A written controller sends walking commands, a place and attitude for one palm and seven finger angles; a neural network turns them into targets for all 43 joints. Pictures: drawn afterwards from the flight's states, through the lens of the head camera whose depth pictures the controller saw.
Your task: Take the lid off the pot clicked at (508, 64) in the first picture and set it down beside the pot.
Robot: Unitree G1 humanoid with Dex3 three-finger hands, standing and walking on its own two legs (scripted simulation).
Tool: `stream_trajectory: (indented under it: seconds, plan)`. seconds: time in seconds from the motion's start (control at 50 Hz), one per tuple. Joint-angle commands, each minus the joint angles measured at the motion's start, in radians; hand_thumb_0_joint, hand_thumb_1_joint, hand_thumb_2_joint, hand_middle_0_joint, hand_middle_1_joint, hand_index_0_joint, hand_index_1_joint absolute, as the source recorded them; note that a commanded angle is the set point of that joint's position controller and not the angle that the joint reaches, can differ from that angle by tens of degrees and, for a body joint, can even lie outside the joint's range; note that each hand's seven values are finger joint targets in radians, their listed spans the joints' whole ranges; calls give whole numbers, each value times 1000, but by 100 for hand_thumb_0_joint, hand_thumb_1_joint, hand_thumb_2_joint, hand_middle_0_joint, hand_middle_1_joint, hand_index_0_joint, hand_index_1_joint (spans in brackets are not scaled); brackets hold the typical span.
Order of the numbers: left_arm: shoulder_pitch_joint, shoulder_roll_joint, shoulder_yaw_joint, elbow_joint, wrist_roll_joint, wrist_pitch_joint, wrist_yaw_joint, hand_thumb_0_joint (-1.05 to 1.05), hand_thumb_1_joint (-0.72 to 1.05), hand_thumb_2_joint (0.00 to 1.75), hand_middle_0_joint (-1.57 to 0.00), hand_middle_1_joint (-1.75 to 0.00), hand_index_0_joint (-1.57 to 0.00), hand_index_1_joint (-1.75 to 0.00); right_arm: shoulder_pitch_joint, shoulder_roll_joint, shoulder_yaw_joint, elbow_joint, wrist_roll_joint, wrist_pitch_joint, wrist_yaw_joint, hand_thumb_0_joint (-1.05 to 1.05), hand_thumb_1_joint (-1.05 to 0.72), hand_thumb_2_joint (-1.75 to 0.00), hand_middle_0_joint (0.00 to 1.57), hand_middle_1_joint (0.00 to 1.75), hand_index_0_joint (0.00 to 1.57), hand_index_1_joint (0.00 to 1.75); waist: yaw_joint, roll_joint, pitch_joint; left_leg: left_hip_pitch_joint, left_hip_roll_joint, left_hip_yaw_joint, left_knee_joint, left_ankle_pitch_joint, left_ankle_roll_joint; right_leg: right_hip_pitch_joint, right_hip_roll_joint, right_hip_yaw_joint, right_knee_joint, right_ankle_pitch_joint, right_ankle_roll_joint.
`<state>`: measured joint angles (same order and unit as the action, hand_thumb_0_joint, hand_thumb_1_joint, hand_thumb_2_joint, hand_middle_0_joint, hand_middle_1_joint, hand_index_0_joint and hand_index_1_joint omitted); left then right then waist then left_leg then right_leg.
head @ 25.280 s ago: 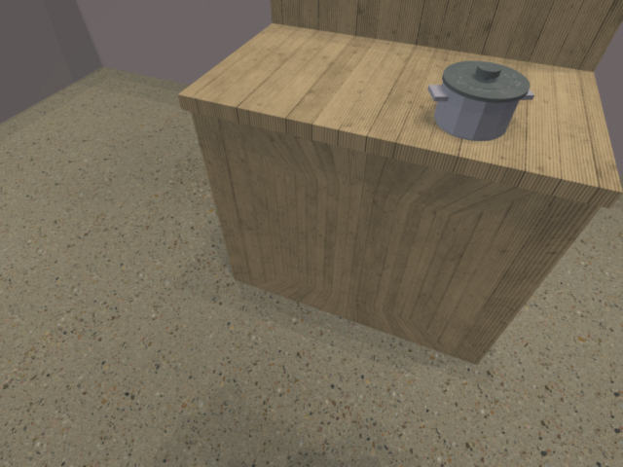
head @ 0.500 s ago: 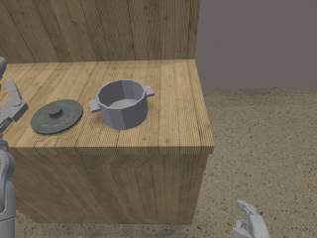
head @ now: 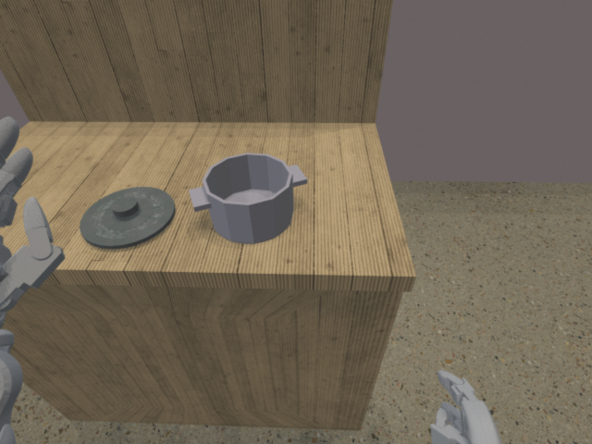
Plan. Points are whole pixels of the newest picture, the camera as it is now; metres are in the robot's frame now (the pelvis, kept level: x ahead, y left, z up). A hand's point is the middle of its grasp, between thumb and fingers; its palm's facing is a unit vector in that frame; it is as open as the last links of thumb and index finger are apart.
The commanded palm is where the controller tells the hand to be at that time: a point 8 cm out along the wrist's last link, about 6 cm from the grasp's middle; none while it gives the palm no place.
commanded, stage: draw the hand back to the body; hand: left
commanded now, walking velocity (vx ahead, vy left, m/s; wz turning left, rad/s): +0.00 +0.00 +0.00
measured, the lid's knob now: (125, 206) +0.47 +0.38 +0.06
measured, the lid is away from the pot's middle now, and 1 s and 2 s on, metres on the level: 0.23 0.23 0.23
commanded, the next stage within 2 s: step back with the hand held close in 0.20 s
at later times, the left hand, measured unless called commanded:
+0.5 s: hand (30, 252) +0.19 +0.26 +0.26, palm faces +0.46 -0.80 -0.38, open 7.4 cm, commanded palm +0.12 +0.30 +0.25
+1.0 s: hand out of the picture +0.12 +0.28 +0.25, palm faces +0.48 -0.79 -0.39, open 7.4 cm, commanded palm +0.05 +0.33 +0.25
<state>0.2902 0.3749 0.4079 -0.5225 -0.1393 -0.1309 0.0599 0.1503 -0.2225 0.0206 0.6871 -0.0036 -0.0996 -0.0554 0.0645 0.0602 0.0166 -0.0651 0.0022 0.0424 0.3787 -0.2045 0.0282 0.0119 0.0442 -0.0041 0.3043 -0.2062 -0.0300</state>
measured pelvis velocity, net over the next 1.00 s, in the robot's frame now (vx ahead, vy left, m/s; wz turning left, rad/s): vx -0.08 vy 0.05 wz -0.01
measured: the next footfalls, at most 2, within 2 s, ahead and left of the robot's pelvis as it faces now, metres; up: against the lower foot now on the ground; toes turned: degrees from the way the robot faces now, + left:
right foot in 1.40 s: -0.22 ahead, -0.08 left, +0.00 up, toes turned -5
left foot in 1.52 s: -0.02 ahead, +0.13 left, +0.00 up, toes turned -6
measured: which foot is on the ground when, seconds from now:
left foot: down 0.00-1.00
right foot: down 0.00-1.00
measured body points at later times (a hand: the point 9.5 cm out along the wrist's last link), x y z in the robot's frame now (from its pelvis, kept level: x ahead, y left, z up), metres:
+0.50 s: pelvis -0.01 +0.02 +0.00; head -0.02 +0.02 +0.45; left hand +0.16 +0.30 +0.27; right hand +0.18 -0.20 -0.08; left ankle +0.01 +0.10 -0.75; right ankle -0.02 -0.10 -0.75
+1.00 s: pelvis -0.08 +0.05 -0.02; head -0.08 +0.06 +0.43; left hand +0.09 +0.33 +0.27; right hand +0.08 -0.18 -0.10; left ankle +0.01 +0.10 -0.75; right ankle -0.08 -0.09 -0.75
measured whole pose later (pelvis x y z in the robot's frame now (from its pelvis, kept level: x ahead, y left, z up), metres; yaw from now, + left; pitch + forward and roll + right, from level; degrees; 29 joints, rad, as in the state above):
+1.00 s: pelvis -0.08 +0.05 -0.02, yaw -1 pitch -1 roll -4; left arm 0.37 0.43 0.52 -0.67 -0.08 -0.25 0.12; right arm 0.21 -0.20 -0.01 0.59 0.02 -0.05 -0.04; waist -0.01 0.07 0.01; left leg -0.41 -0.01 0.06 0.60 -0.19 0.08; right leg -0.23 0.03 -0.01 0.51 -0.26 0.03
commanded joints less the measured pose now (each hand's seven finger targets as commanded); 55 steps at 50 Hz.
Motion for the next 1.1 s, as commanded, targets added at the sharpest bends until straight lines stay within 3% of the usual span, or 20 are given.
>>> stream_trajectory:
  seconds: [0.0, 0.16, 0.28, 0.3, 0.32, 0.34, 0.36, 0.44, 0.5, 0.58, 0.64, 0.72, 0.76, 0.84, 0.88, 0.92, 0.96, 1.0, 1.04, 1.08]
  plan:
    - [-101, 175, 82, -249, 7, -55, 18, 0, 90, 90, -20, -30, -20, -30, -162, -100, -29, -176, 4, -58, -5, 0, -90, -90, 20, 30, 20, 30, -3, 20, -50, 74, 31, -38, -46, 126, 8, -120, -22, 8, -70, 113, -8]
    - [-102, 163, 74, -232, 13, -46, 29, 0, 90, 90, -20, -30, -20, -30, -159, -95, -23, -168, 1, -59, -17, 0, -90, -90, 20, 30, 20, 30, -2, 11, 0, 48, 34, -56, -64, 41, 5, -146, -21, 9, -85, 26, -13]
    - [-97, 186, 91, -301, 22, -51, 35, 0, 90, 90, -20, -30, -20, -30, -158, -97, -25, -171, -6, -68, -13, 0, -90, -90, 20, 30, 20, 30, 8, 19, -73, 61, 34, -68, -57, 82, 1, -103, -22, 9, -62, 70, -15]
    - [-231, 357, 257, -338, 31, -105, 56, 0, 90, 90, -20, -30, -20, -30, -139, -115, -7, -239, 16, -37, -8, 0, -90, -90, 20, 30, 20, 30, -29, 102, 43, -18, 41, -82, -43, -40, 19, -210, -62, 115, -86, 60, -18]
    - [-240, 325, 224, -335, 46, -132, 55, 0, 90, 90, -20, -30, -20, -30, -146, -117, -22, -219, 4, -33, -8, 0, -90, -90, 20, 30, 20, 30, -24, -15, 16, -59, 33, -99, -16, -57, 27, -220, -80, 145, -99, 65, -15]
    - [-120, 274, 198, -251, 48, -127, 53, 0, 90, 90, -20, -30, -20, -30, -127, -114, -35, -212, 3, -30, -5, 0, -90, -90, 20, 30, 20, 30, -31, -115, 12, -39, 32, -96, 24, -18, 34, -243, -99, 179, -117, 80, -15]
    - [-69, 219, 151, -229, 52, -116, 44, 0, 90, 90, -20, -30, -20, -30, -107, -115, -42, -219, 7, -20, 4, 0, -90, -90, 20, 30, 20, 30, -40, -164, -10, -18, 32, -94, 64, 28, 34, -254, -118, 197, -118, 118, -14]
    - [-3, 188, 105, -213, 63, -108, 30, 0, 90, 90, -20, -30, -20, -30, -83, -133, -62, -238, 20, 15, 15, 0, -90, -90, 20, 30, 20, 30, -59, -54, -88, -11, 71, -82, 61, 153, 32, -226, -134, 151, -36, 273, -3]
    - [56, 234, 149, -298, 61, -117, 36, 0, 90, 90, -20, -30, -20, -30, -73, -134, -65, -268, 24, 35, 11, 0, -90, -90, 20, 30, 20, 30, -52, 5, -155, -22, 96, -99, 31, 270, 35, -178, -105, 98, 48, 316, 11]
    - [178, 281, 222, -428, 58, -132, 43, 0, 90, 90, -20, -30, -20, -30, -65, -127, -75, -318, 25, 50, 13, 0, -90, -90, 20, 30, 20, 30, -39, 13, -216, -79, 135, -130, 20, 399, 40, -139, -72, 61, 147, 307, 26]
    - [240, 296, 256, -495, 52, -140, 53, 0, 90, 90, -20, -30, -20, -30, -50, -128, -77, -336, 23, 46, 14, 0, -90, -90, 20, 30, 20, 30, -38, 80, -229, -145, 168, -157, -12, 401, 43, -131, -53, 38, 224, 187, 35]
    - [220, 295, 280, -514, 54, -153, 69, 0, 90, 90, -20, -30, -20, -30, -18, -134, -84, -324, 15, 12, 11, 0, -90, -90, 20, 30, 20, 30, -49, 185, -183, -264, 228, -185, -82, 220, 59, -151, -39, 23, 357, -69, 35]
    - [181, 281, 284, -455, 55, -151, 78, 0, 90, 90, -20, -30, -20, -30, -4, -131, -86, -310, 13, -5, 8, 0, -90, -90, 20, 30, 20, 30, -56, 164, -136, -362, 240, -188, -99, 31, 69, -133, -45, 28, 384, -110, 31]
    - [82, 245, 246, -295, 52, -140, 85, 0, 90, 90, -20, -30, -20, -30, 11, -129, -88, -285, 28, -13, -1, 0, -90, -90, 20, 30, 20, 30, -85, -31, -50, -378, 169, -182, -1, -177, 41, -204, -83, 92, 185, 7, 3]
    - [34, 232, 208, -232, 53, -142, 83, 0, 90, 90, -20, -30, -20, -30, 25, -122, -90, -261, 28, -10, 3, 0, -90, -90, 20, 30, 20, 30, -103, -151, -48, -237, 105, -157, 141, -94, 17, -339, -168, 195, 37, 91, -33]
    - [23, 234, 194, -244, 64, -152, 79, 0, 90, 90, -20, -30, -20, -30, 22, -119, -102, -246, 33, -6, 4, 0, -90, -90, 20, 30, 20, 30, -108, -210, -116, -127, 93, -135, 214, -27, 7, -379, -195, 180, 32, 124, -35]
    - [59, 237, 189, -278, 64, -155, 75, 0, 90, 90, -20, -30, -20, -30, 7, -119, -97, -265, 36, -2, 3, 0, -90, -90, 20, 30, 20, 30, -104, -196, -110, -95, 80, -133, 251, -85, 8, -450, -207, 161, 14, 32, -39]
    - [91, 261, 200, -360, 69, -166, 80, 0, 90, 90, -20, -30, -20, -30, -11, -118, -87, -281, 30, -2, 1, 0, -90, -90, 20, 30, 20, 30, -97, -93, -97, -126, 87, -152, 202, -128, 11, -462, -188, 136, 27, -48, -38]
    - [111, 250, 191, -404, 73, -174, 83, 0, 90, 90, -20, -30, -20, -30, -40, -116, -73, -308, 28, -5, -4, 0, -90, -90, 20, 30, 20, 30, -88, 9, -48, -218, 131, -213, 59, -243, 20, -451, -116, 82, 81, -158, -15]
    - [97, 258, 225, -462, 85, -188, 89, 0, 90, 90, -20, -30, -20, -30, -61, -136, -70, -325, 14, -22, -10, 0, -90, -90, 20, 30, 20, 30, -74, 225, -44, -468, 244, -368, -251, -560, 46, -233, 8, 1, 335, -184, 22]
